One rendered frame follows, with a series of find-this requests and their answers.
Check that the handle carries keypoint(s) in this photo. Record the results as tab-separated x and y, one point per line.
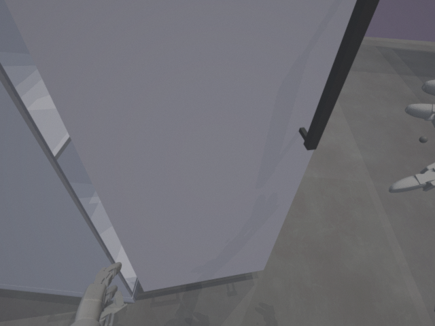
350	44

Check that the robot left hand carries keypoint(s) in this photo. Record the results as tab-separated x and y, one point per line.
94	301

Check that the robot right hand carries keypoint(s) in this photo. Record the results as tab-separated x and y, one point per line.
426	179

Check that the fridge door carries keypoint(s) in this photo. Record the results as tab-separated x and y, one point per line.
186	117

